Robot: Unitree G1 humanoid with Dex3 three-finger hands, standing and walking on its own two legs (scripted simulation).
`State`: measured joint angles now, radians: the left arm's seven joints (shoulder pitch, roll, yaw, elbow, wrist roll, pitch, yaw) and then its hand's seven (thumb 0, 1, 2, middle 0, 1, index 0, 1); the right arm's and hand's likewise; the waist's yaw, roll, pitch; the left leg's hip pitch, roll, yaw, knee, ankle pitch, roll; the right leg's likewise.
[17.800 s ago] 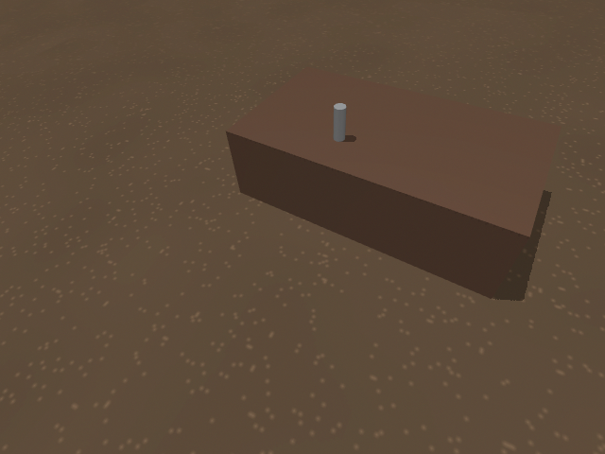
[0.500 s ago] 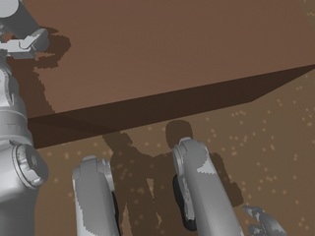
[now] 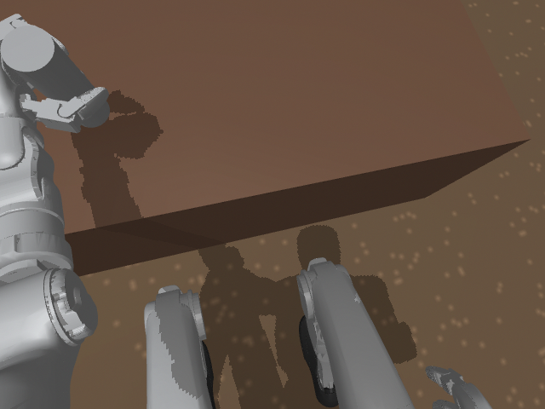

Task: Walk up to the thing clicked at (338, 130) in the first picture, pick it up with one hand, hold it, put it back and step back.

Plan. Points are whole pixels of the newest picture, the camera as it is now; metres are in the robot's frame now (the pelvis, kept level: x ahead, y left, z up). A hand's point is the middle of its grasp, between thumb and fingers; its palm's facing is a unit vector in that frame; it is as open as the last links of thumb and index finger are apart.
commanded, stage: settle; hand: left
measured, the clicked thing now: (65, 85) +0.54 +0.21 +0.04
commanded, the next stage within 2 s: lift in 0.48 s
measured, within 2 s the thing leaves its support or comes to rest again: neither
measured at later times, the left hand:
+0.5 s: hand (42, 56) +0.56 +0.22 +0.07, palm faces +0.16 -0.99 -0.04, open 8.3 cm
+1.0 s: hand (18, 50) +0.53 +0.22 +0.11, palm faces +0.15 -0.99 -0.05, open 8.3 cm
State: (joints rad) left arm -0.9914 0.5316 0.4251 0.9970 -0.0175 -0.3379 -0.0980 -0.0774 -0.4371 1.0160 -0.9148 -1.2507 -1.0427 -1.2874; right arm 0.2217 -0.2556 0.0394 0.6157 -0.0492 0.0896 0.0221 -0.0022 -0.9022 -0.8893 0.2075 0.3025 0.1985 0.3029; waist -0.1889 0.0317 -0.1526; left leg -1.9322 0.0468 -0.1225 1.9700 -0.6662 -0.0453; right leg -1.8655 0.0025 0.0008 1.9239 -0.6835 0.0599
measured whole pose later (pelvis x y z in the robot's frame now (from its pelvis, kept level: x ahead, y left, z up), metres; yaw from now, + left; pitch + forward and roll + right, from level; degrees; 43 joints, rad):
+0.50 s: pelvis +0.01 +0.00 +0.04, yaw +0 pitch +35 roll -5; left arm -0.98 0.51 0.42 1.01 -0.03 -0.36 -0.10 -0.08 -0.43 1.05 -0.88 -1.29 -1.01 -1.33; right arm 0.22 -0.25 0.04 0.63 -0.05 0.06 0.02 0.00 -0.88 -0.89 0.21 0.30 0.20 0.30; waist -0.18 0.03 -0.15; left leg -1.81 0.05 -0.11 1.84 -0.65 -0.04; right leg -1.75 0.00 0.00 1.79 -0.67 0.06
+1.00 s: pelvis +0.02 +0.00 +0.08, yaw +1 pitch +32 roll -5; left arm -0.81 0.43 0.39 0.88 -0.06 -0.34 -0.09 -0.08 -0.44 1.06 -0.89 -1.29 -1.02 -1.33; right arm 0.23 -0.23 0.01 0.65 -0.03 0.06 0.01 0.00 -0.92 -0.89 0.21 0.30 0.20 0.30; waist -0.15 0.04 -0.15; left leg -1.63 0.06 -0.10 1.70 -0.63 -0.04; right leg -1.57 0.00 -0.01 1.64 -0.64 0.05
